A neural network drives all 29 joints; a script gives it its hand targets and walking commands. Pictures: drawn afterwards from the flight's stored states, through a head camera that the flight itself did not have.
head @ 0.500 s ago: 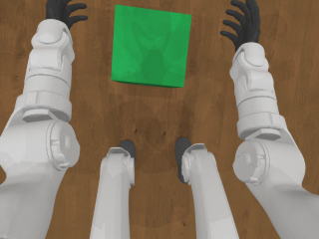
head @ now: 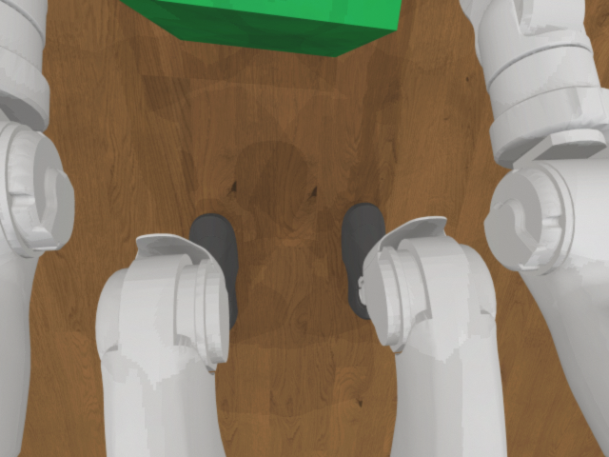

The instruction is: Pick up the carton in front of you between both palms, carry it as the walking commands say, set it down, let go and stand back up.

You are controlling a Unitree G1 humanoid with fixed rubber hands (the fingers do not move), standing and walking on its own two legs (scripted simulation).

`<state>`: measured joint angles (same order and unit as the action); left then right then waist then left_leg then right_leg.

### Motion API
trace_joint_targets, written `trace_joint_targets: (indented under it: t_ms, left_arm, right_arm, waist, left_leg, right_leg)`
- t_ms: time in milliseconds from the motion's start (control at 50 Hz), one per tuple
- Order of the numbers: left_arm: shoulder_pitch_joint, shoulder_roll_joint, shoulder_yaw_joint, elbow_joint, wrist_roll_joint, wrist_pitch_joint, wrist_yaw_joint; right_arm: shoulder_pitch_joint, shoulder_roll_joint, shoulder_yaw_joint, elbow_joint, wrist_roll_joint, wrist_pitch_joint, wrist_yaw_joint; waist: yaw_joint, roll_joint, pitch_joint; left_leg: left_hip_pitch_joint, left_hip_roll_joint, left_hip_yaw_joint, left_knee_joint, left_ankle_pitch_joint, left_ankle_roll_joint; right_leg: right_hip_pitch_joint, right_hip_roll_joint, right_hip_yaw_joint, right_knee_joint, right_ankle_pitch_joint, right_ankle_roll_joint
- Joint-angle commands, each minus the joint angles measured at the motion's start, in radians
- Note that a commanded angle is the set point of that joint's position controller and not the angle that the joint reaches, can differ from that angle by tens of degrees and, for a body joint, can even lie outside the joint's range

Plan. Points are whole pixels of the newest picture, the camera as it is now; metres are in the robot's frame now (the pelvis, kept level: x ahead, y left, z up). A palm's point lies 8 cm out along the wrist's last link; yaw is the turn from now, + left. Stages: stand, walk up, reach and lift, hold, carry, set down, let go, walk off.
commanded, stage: reach and lift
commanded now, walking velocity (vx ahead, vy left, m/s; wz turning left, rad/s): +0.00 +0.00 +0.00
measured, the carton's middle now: out of the picture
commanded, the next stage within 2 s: none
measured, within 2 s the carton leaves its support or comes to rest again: leaves its support in 0.92 s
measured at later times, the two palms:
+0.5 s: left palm out of the picture +0.59 +0.19 -0.19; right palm out of the picture +0.57 -0.14 -0.19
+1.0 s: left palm out of the picture +0.58 +0.18 -0.17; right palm out of the picture +0.58 -0.12 -0.16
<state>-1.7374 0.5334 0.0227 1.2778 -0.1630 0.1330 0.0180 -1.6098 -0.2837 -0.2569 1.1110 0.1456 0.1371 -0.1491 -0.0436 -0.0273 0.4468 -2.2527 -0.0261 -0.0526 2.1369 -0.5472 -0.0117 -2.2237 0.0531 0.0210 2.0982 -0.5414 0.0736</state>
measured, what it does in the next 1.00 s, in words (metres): stands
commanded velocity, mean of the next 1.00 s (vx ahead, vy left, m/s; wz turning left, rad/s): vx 0.00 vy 0.00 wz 0.00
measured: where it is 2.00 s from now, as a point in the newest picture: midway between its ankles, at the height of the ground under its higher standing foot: (294, 286)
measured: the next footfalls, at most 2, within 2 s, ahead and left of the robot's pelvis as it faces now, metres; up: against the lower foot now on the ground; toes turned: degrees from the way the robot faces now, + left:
none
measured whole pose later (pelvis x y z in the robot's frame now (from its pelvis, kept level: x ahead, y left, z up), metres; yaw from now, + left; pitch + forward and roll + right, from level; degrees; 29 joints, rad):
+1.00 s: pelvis +0.02 +0.00 -0.02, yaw +0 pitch +38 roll -3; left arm -1.50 0.34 0.09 0.94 -0.07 0.29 0.12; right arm -1.42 -0.15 -0.35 0.82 0.09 0.27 -0.19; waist -0.02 -0.04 0.34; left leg -2.26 -0.03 -0.04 2.23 -0.62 0.00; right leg -2.24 0.08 0.05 2.20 -0.61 0.09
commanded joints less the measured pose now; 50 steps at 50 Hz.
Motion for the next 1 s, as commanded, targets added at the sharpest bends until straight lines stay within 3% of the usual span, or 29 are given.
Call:
trace_joint_targets:
  t_ms: [0, 40, 180, 260, 400, 520, 560, 600, 640, 680, 740, 840, 920, 980]
  left_arm:
    - [-0.357, 0.135, -0.007, -0.129, -0.026, -0.040, 0.008]
    - [-0.372, 0.140, -0.027, -0.149, -0.037, -0.049, 0.013]
    - [-0.271, 0.099, -0.052, -0.134, -0.038, -0.058, 0.014]
    - [-0.209, 0.072, -0.035, -0.100, -0.020, -0.057, 0.013]
    - [-0.255, 0.059, -0.035, -0.124, -0.018, -0.058, 0.014]
    - [-0.331, -0.083, -0.072, -0.106, -0.022, -0.041, -0.008]
    - [-0.340, -0.186, -0.043, -0.094, 0.020, -0.028, -0.033]
    - [-0.428, -0.595, -0.115, -0.112, 0.023, -0.002, -0.128]
    - [-0.398, -0.844, -0.089, -0.136, 0.065, 0.031, -0.215]
    - [-0.341, -0.966, -0.067, -0.166, 0.078, 0.055, -0.270]
    - [-0.304, -1.043, -0.066, -0.214, 0.072, 0.076, -0.300]
    - [-0.336, -1.139, -0.148, -0.361, 0.016, 0.084, -0.288]
    - [-0.402, -1.226, -0.244, -0.588, -0.047, 0.100, -0.259]
    - [-0.383, -1.300, -0.265, -0.689, -0.035, 0.141, -0.242]
  right_arm:
    - [-0.301, -0.165, 0.007, -0.104, 0.005, -0.044, 0.000]
    - [-0.313, -0.162, 0.017, -0.126, 0.016, -0.053, -0.004]
    - [-0.202, -0.102, 0.041, -0.134, 0.051, -0.070, -0.014]
    - [-0.140, -0.085, 0.024, -0.105, 0.031, -0.071, -0.012]
    - [-0.187, -0.074, 0.025, -0.116, 0.023, -0.072, -0.017]
    - [-0.268, 0.053, 0.045, -0.116, 0.014, -0.058, 0.002]
    - [-0.284, 0.126, 0.003, -0.116, -0.051, -0.045, 0.019]
    - [-0.429, 0.529, 0.082, -0.159, -0.067, -0.012, 0.110]
    - [-0.473, 0.765, 0.095, -0.184, -0.107, 0.031, 0.200]
    - [-0.451, 0.878, 0.096, -0.196, -0.119, 0.062, 0.256]
    - [-0.426, 0.962, 0.120, -0.219, -0.095, 0.084, 0.293]
    - [-0.463, 1.054, 0.211, -0.296, -0.001, 0.088, 0.304]
    - [-0.506, 1.130, 0.327, -0.435, 0.073, 0.103, 0.280]
    - [-0.505, 1.180, 0.369, -0.548, 0.072, 0.138, 0.274]
  waist:
    - [-0.015, 0.087, -1.289]
    - [-0.024, 0.086, -1.298]
    - [-0.008, 0.112, -1.369]
    - [-0.013, 0.108, -1.285]
    - [-0.015, 0.100, -1.240]
    - [-0.010, 0.093, -1.161]
    - [-0.022, 0.094, -1.114]
    - [-0.016, 0.101, -1.081]
    - [-0.003, 0.097, -1.013]
    - [0.020, 0.082, -0.987]
    - [0.029, 0.061, -1.000]
    - [0.028, 0.080, -1.267]
    - [0.026, 0.118, -1.712]
    - [0.031, 0.165, -1.991]
  left_leg:
    - [0.626, 0.021, 0.045, -0.132, 0.256, -0.018]
    - [0.680, 0.020, 0.035, -0.103, 0.316, -0.013]
    - [0.766, 0.006, 0.044, -0.051, 0.472, -0.013]
    - [0.703, 0.002, 0.040, -0.062, 0.432, -0.012]
    - [0.632, 0.003, 0.041, -0.083, 0.337, -0.010]
    - [0.618, -0.007, 0.048, -0.101, 0.244, -0.008]
    - [0.607, -0.018, 0.054, -0.096, 0.214, -0.012]
    - [0.608, -0.043, 0.059, -0.091, 0.216, 0.002]
    - [0.561, -0.060, 0.080, -0.080, 0.210, 0.011]
    - [0.509, -0.063, 0.092, -0.078, 0.194, 0.014]
    - [0.483, -0.064, 0.084, -0.081, 0.218, 0.026]
    - [0.655, -0.069, 0.085, -0.060, 0.410, 0.024]
    - [0.938, -0.078, 0.094, -0.058, 0.628, 0.013]
    - [1.133, -0.091, 0.094, -0.074, 0.767, 0.001]
  right_leg:
    - [0.620, -0.023, -0.097, -0.079, 0.278, -0.014]
    - [0.583, -0.018, -0.104, -0.062, 0.318, -0.011]
    - [0.628, 0.011, -0.115, -0.018, 0.453, -0.007]
    - [0.574, 0.014, -0.113, -0.025, 0.416, -0.007]
    - [0.567, 0.009, -0.106, -0.042, 0.350, -0.010]
    - [0.597, 0.027, -0.111, -0.053, 0.278, -0.015]
    - [0.614, 0.038, -0.115, -0.055, 0.254, -0.015]
    - [0.591, 0.060, -0.114, -0.050, 0.237, -0.027]
    - [0.543, 0.069, -0.118, -0.038, 0.212, -0.033]
    - [0.539, 0.075, -0.122, -0.026, 0.201, -0.042]
    - [0.512, 0.074, -0.124, -0.016, 0.232, -0.050]
    - [0.549, 0.081, -0.133, 0.008, 0.378, -0.052]
    - [0.620, 0.091, -0.149, -0.006, 0.514, -0.041]
    - [0.611, 0.104, -0.155, -0.048, 0.544, -0.035]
